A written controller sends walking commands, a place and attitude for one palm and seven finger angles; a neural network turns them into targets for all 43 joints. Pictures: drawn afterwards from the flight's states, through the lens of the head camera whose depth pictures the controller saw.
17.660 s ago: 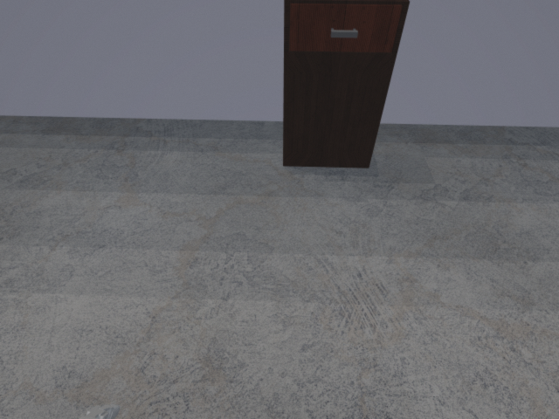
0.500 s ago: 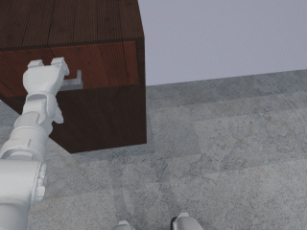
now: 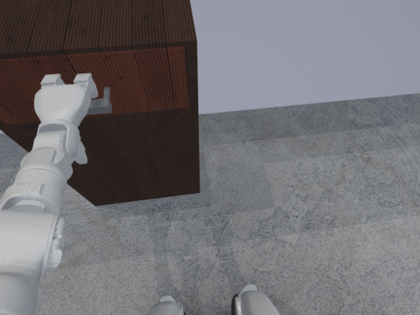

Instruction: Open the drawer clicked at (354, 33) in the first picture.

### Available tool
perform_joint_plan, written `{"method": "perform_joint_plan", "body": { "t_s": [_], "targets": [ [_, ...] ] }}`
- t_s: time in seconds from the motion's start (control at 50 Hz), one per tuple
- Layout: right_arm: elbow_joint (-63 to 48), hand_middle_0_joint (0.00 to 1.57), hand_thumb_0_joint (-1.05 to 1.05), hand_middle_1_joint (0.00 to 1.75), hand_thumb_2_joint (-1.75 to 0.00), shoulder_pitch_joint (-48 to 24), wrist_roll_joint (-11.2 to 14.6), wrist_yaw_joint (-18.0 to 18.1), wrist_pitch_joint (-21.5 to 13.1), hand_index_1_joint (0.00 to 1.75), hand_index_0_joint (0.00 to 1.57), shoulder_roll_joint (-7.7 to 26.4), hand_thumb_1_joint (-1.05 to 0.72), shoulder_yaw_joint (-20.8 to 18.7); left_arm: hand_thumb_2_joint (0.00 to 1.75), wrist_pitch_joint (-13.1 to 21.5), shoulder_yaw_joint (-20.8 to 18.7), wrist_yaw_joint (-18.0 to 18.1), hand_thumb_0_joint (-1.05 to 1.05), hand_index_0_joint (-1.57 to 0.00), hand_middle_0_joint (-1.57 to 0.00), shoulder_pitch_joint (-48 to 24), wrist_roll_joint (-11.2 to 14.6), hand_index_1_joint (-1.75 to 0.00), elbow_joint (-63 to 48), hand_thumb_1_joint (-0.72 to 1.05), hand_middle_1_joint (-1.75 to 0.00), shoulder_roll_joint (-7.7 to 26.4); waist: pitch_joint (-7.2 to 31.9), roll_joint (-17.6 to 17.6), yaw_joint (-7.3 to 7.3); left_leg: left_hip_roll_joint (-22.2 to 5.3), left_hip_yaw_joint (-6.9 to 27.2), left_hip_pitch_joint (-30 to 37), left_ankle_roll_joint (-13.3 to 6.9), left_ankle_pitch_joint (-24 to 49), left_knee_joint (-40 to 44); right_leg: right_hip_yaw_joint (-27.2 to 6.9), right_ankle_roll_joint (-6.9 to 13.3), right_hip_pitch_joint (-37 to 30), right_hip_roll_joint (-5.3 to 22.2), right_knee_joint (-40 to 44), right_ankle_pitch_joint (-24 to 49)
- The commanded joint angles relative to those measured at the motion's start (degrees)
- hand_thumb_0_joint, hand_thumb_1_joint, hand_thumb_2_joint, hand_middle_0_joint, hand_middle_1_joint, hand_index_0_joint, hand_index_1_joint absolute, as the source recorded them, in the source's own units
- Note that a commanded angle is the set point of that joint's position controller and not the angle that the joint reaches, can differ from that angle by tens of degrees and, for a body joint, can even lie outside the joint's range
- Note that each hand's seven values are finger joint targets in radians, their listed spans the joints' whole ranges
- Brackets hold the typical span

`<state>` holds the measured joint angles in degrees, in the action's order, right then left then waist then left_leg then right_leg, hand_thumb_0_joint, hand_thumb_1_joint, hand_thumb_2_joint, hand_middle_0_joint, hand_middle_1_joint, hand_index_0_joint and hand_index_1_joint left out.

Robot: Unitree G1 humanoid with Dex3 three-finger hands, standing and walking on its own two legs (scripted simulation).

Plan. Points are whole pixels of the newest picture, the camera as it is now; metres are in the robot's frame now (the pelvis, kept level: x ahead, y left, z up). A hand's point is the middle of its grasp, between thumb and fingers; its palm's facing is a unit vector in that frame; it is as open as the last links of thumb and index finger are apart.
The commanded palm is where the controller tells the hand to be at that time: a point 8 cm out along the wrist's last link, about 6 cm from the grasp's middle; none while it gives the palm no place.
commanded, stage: lower the fingers behind the handle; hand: left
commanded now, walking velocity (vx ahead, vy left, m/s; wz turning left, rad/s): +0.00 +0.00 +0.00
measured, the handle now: (84, 100) +0.55 +0.25 +0.02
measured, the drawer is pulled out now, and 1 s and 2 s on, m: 0.00 0.00 0.00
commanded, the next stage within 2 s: lift the fingers back up to retry in 0.60 s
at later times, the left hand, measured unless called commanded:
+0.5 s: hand (76, 122) +0.49 +0.25 +0.02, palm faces -0.03 +0.03 -1.00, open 13.8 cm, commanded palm +0.47 +0.25 +0.04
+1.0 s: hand (76, 118) +0.49 +0.25 +0.03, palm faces -0.07 +0.00 -1.00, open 13.8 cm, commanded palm +0.48 +0.24 +0.09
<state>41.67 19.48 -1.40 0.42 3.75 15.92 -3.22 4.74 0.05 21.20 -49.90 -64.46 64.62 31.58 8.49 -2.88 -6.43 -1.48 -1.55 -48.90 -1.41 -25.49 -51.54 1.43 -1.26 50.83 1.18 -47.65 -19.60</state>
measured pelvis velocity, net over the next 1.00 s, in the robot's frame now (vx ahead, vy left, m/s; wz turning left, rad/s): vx -0.01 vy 0.00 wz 0.00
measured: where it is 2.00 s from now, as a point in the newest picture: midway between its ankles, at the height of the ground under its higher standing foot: outside the picture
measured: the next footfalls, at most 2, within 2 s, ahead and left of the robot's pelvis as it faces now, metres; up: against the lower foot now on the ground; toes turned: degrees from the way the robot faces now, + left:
none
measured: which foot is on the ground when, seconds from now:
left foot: down 0.00-1.00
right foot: down 0.00-1.00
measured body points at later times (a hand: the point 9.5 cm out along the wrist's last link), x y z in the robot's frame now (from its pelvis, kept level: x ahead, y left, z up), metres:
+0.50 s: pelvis -0.02 +0.00 -0.02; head +0.11 +0.00 +0.41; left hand +0.49 +0.25 +0.08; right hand -0.02 -0.28 -0.14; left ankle -0.02 +0.10 -0.69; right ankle +0.02 -0.14 -0.69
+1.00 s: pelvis -0.01 +0.00 +0.00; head +0.11 +0.00 +0.43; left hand +0.49 +0.25 +0.08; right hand -0.02 -0.27 -0.13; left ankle -0.02 +0.10 -0.69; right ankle +0.02 -0.14 -0.69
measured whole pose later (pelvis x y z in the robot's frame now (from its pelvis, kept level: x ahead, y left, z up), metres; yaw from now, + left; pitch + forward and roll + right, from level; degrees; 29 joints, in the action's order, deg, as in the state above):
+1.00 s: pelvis -0.01 +0.00 +0.00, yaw +0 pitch +23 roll -2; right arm 41.1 21.8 -0.7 1.8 2.6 15.4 -1.9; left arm 5.2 -0.5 16.2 -51.7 -62.9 63.8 33.6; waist 7.4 -3.4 -7.7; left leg -1.5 -1.4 -50.3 -1.6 -24.9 -52.5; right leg 1.4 -1.4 51.9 1.1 -47.8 -18.6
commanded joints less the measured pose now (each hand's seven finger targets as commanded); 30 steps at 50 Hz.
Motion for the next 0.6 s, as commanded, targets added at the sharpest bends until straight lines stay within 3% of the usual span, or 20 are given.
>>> {"method": "perform_joint_plan", "body": {
  "t_s": [0.0,0.04,0.08,0.12,0.14,0.18,0.2,0.24,0.26,0.34,0.36,0.4,0.58],
  "targets": [
    [-2.1,0.20,0.00,0.30,-0.90,10.2,0.0,1.2,-0.9,0.30,0.20,9.7,-0.90,-2.8,0.30,-2.1,-1.8,-1.0,0.00,-0.30,-0.30,-18.3,1.4,-1.20,-2.8,-0.50,-1.20,12.3,19.7,2.2,-2.45,2.2,0.6,10.1,-1.0,19.6,5.0,0.5,2.4,-13.9,-3.5,3.9,15.1],
    [-2.1,0.20,0.00,0.30,-0.90,10.1,0.1,1.5,-0.8,0.30,0.20,9.9,-0.90,-2.5,0.30,-2.1,-1.7,-1.6,0.00,-0.30,-0.30,-18.6,1.2,-1.20,-1.7,-0.50,-1.20,13.2,19.3,2.5,-2.71,2.2,0.7,9.1,-1.1,18.3,4.8,0.5,2.3,-13.3,-3.4,3.6,14.0],
    [-2.4,0.20,0.00,0.30,-0.90,10.0,0.1,1.6,-1.1,0.30,0.20,9.8,-0.90,-2.4,0.30,-2.0,-0.7,-2.3,0.00,-0.30,-0.30,-18.2,1.2,-1.20,-1.0,-0.50,-1.20,11.9,18.2,2.3,-2.94,2.2,0.7,8.5,-1.1,17.0,4.6,0.6,2.4,-11.8,-3.4,3.4,12.7],
    [-2.5,0.20,0.00,0.30,-0.90,10.2,0.0,1.6,-1.1,0.30,0.20,9.9,-0.90,-2.3,0.30,-1.6,-1.6,-2.9,0.00,-0.30,-0.30,-17.5,1.1,-1.20,-1.6,-0.50,-1.20,12.8,19.8,1.5,-2.14,2.1,0.9,8.6,-1.0,18.0,4.1,0.7,2.7,-11.8,-3.4,2.4,13.1],
    [-2.9,0.20,0.00,0.30,-0.90,10.3,0.0,1.6,-1.3,0.30,0.20,9.6,-0.90,-2.4,0.30,-1.5,-0.5,-3.1,0.00,-0.30,-0.30,-16.6,1.4,-1.20,-1.6,-0.50,-1.20,11.4,20.0,0.5,-2.33,2.2,0.7,8.8,-1.0,18.1,3.7,0.6,2.6,-11.3,-3.4,2.3,13.3],
    [-3.0,0.20,0.00,0.30,-0.90,10.5,0.1,1.7,-1.4,0.30,0.20,9.6,-0.90,-2.4,0.30,-1.1,0.1,-3.6,0.00,-0.30,-0.30,-15.9,1.3,-1.20,-1.3,-0.50,-1.20,10.5,19.5,2.4,-2.53,2.0,0.8,7.4,-1.0,17.3,3.1,0.7,2.5,-10.7,-3.4,1.9,12.8],
    [-3.1,0.20,0.00,0.30,-0.90,10.4,0.1,1.7,-1.4,0.30,0.20,9.7,-0.90,-2.4,0.30,-0.8,-1.2,-3.7,0.00,-0.30,-0.30,-15.8,1.5,-1.20,-2.2,-0.50,-1.20,12.0,20.0,2.6,-2.16,1.9,0.8,7.3,-1.1,17.0,2.9,0.7,2.4,-10.9,-3.4,1.7,12.7],
    [-3.3,0.20,0.00,0.30,-0.90,10.5,0.1,1.9,-1.4,0.30,0.20,9.7,-0.90,-2.3,0.30,-0.3,-1.6,-3.8,0.00,-0.30,-0.30,-17.0,1.8,-1.20,-3.1,-0.50,-1.20,12.8,20.5,2.9,-2.36,2.0,0.9,6.6,-1.2,15.6,2.9,0.5,2.4,-11.0,-3.3,1.5,11.6],
    [-3.5,0.20,0.00,0.30,-0.90,10.5,0.3,1.8,-1.6,0.30,0.20,9.5,-0.90,-2.3,0.30,-0.3,-0.5,-4.0,0.00,-0.30,-0.30,-16.4,2.0,-1.20,-2.6,-0.50,-1.20,11.4,19.9,2.6,-2.37,2.2,0.8,6.1,-1.2,14.4,2.9,0.4,2.4,-10.8,-3.4,1.8,10.8],
    [-3.1,0.20,0.00,0.30,-0.90,10.8,0.4,2.1,-1.8,0.30,0.20,9.9,-0.90,-2.1,0.30,-0.2,-1.9,-3.4,0.00,-0.30,-0.30,-18.3,1.6,-1.20,-2.7,-0.50,-1.20,14.2,19.5,2.7,-2.62,2.1,1.2,5.0,-1.3,12.7,2.7,0.4,2.4,-9.3,-3.3,1.4,8.6],
    [-3.3,0.20,0.00,0.30,-0.90,10.7,0.5,2.1,-2.0,0.30,0.20,9.7,-0.90,-2.0,0.30,-0.3,-0.5,-3.3,0.00,-0.30,-0.30,-19.5,1.7,-1.20,-2.6,-0.50,-1.20,12.6,18.7,2.3,-3.30,2.1,1.2,4.8,-1.3,11.9,2.7,0.4,2.3,-8.6,-3.3,1.6,8.0],
    [-2.9,0.20,0.00,0.30,-0.90,10.9,0.4,2.1,-2.1,0.30,0.20,10.0,-0.90,-2.0,0.30,-0.4,-2.0,-3.0,0.00,-0.30,-0.30,-20.0,1.3,-1.20,-2.5,-0.50,-1.20,14.8,19.5,1.4,-2.90,2.0,1.4,4.9,-1.2,12.4,2.4,0.5,2.4,-8.1,-3.2,1.0,7.9],
    [-3.0,0.20,0.00,0.30,-0.90,11.2,0.4,2.0,-2.3,0.30,0.20,9.8,-0.90,-1.8,0.30,-1.7,-0.5,-3.4,0.00,-0.30,-0.30,-21.4,1.6,-1.20,-1.6,-0.50,-1.20,13.4,20.3,0.7,-3.49,1.9,1.7,5.6,-1.2,11.7,2.3,0.8,2.3,-7.0,-3.4,1.2,6.6]
  ]
}}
